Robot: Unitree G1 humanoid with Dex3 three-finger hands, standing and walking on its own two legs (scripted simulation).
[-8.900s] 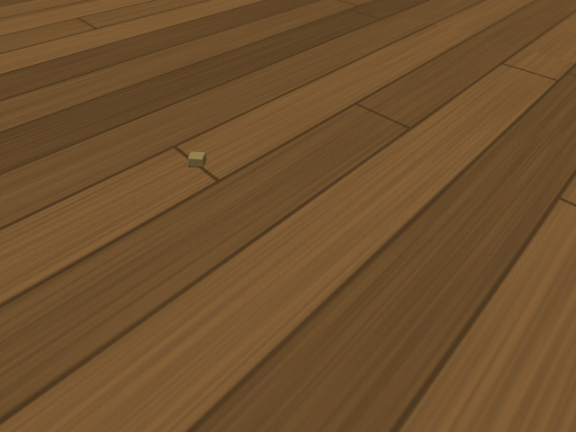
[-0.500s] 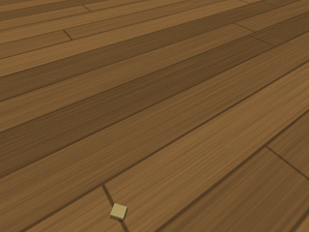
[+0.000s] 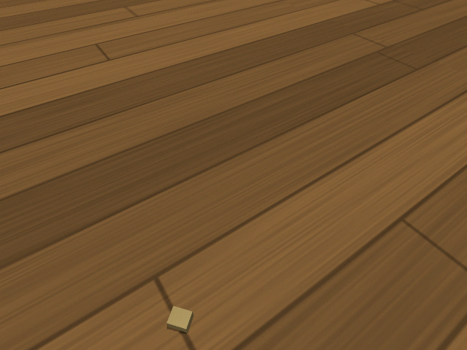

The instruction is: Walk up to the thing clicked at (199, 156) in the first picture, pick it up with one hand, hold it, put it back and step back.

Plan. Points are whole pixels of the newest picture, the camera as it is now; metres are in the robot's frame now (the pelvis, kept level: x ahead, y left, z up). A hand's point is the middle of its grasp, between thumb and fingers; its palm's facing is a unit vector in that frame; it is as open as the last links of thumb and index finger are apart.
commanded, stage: stand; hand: left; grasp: from above
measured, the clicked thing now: (180, 319) +0.41 +0.23 -0.76
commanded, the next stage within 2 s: rise first in 0.08 s
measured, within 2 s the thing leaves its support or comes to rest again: neither
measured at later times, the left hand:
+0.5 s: hand out of the picture +0.15 +0.25 -0.17, palm faces -0.07 -0.93 -0.37, open 9.9 cm
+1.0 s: hand out of the picture +0.11 +0.26 -0.25, palm faces -0.22 -0.85 -0.47, open 13.0 cm
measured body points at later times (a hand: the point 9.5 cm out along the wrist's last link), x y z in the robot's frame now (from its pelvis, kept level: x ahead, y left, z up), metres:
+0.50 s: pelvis -0.02 +0.00 -0.02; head +0.05 +0.01 +0.42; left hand +0.15 +0.30 -0.15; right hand +0.08 -0.26 -0.15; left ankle -0.02 +0.12 -0.75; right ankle -0.02 -0.12 -0.75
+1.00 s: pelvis -0.03 +0.02 -0.11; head +0.08 +0.03 +0.33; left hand +0.12 +0.31 -0.22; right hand +0.16 -0.23 -0.20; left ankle -0.02 +0.12 -0.75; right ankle -0.02 -0.12 -0.75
